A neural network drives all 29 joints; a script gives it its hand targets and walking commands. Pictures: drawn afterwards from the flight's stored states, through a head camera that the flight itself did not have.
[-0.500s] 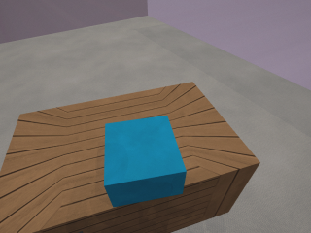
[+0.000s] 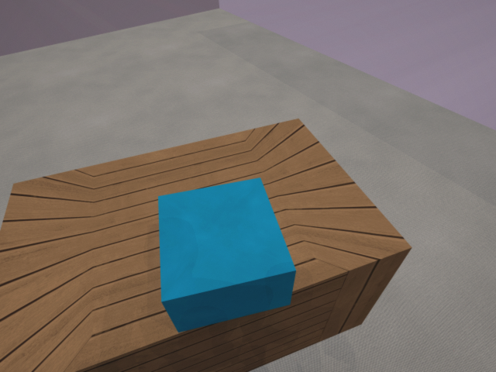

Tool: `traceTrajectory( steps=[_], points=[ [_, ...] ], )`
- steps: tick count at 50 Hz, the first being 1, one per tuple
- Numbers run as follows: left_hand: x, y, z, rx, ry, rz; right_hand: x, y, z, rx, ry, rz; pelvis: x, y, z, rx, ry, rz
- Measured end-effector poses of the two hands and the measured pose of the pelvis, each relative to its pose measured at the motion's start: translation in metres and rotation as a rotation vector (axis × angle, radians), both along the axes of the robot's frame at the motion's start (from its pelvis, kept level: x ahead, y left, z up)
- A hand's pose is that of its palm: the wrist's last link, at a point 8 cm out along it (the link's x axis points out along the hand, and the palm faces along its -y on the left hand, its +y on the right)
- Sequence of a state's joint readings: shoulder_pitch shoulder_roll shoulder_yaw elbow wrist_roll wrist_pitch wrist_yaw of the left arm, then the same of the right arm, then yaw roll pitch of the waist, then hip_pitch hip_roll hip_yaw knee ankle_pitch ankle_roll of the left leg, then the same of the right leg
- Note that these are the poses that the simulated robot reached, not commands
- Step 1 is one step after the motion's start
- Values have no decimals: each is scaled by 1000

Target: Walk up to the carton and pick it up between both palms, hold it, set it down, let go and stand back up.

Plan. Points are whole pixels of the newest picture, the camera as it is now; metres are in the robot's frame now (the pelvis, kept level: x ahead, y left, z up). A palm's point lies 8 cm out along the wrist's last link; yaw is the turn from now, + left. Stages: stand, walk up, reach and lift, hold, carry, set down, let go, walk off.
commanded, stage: stand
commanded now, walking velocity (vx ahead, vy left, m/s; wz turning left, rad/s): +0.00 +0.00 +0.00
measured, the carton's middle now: (222, 249) +0.45 +0.08 -0.14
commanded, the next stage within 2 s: none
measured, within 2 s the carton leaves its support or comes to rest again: neither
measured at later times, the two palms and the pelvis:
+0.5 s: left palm out of the picture +0.10 +0.25 -0.11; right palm out of the picture +0.03 -0.26 -0.13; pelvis +0.01 +0.00 +0.00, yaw -1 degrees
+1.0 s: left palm out of the picture +0.08 +0.26 -0.13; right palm out of the picture +0.01 -0.24 -0.14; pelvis +0.01 +0.02 -0.01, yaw -2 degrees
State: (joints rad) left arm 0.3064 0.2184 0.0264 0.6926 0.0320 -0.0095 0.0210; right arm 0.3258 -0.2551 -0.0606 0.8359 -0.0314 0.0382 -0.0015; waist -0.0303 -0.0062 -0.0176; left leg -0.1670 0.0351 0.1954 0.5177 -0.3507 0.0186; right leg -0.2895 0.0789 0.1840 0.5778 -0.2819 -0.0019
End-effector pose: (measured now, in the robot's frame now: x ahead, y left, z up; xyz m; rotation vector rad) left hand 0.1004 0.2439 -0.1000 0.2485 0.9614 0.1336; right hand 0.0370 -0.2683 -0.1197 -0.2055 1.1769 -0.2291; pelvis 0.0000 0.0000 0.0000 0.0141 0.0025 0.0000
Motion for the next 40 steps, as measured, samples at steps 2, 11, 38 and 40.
traceTrajectory(
  steps=[2, 11, 38, 40],
  points=[
    [2, 0, -2, -1, 6, 2, 3, 1, 0, -3, 0, -1, 2, 0, 0, 3, 1, -2],
    [11, 0, -5, 8, 15, -2, 14, 3, -4, 1, -13, -18, 10, 1, -3, 4, -13, -14],
    [-11, 12, -22, 3, 153, 14, -18, 15, -10, -3, 105, -44, 14, 12, -3, -4, -30, -27],
    [-12, 13, -22, 8, 160, 13, -17, 17, -12, -1, 103, -44, 15, 13, -3, -5, -32, -29]
  ],
)
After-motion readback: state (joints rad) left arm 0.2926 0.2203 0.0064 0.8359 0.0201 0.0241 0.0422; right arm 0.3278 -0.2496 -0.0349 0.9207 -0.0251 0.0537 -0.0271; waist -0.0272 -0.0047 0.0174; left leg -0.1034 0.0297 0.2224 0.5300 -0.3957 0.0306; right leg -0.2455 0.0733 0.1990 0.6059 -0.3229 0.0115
